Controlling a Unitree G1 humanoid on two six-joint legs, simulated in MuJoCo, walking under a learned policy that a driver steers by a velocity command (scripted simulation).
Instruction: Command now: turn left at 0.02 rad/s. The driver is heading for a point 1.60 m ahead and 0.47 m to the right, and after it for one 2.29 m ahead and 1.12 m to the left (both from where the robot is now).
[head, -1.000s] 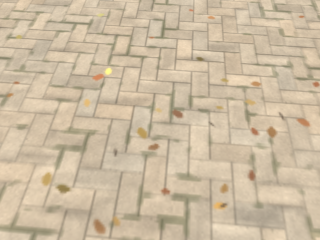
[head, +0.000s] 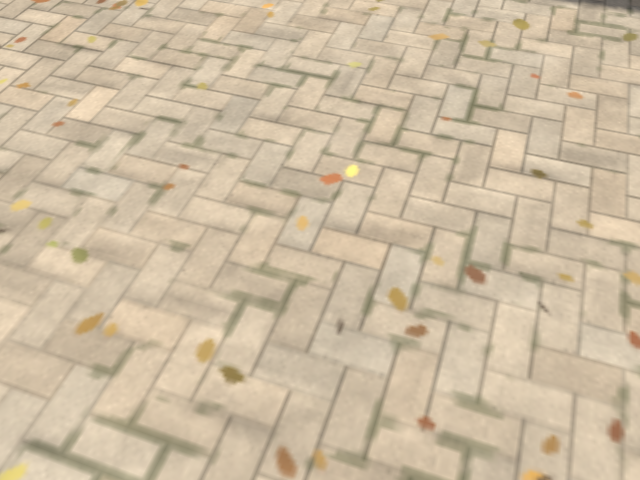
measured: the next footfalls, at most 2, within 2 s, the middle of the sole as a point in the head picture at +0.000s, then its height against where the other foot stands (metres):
right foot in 1.04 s outside the picture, level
left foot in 1.60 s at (291, 390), level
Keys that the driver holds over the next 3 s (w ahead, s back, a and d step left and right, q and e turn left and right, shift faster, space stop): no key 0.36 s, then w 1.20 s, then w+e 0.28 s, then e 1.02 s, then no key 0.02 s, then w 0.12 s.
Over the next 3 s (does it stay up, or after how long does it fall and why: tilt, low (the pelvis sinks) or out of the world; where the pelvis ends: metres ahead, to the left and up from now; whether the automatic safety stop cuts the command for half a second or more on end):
stays up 0.90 -0.02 0.00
